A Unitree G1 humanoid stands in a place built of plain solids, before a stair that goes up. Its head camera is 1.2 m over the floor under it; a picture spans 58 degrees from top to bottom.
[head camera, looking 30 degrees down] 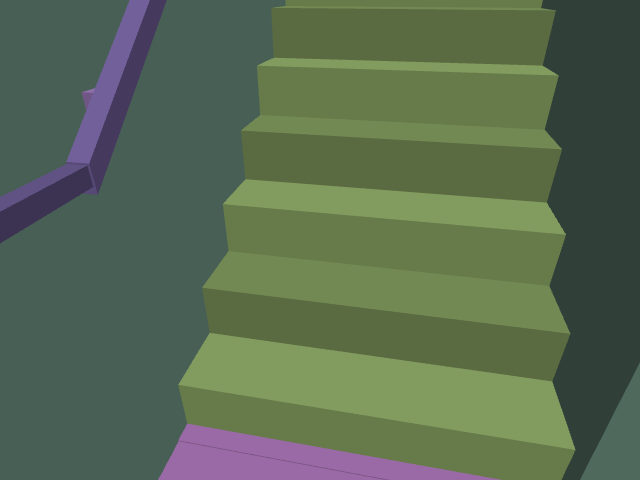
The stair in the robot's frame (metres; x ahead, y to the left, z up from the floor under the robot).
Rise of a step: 0.19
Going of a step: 0.23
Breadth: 1.10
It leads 11 degrees to the right of straight ahead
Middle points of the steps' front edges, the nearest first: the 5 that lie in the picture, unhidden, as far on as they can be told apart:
0.80 -0.12 0.18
1.02 -0.16 0.37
1.25 -0.20 0.56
1.47 -0.25 0.75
1.70 -0.29 0.94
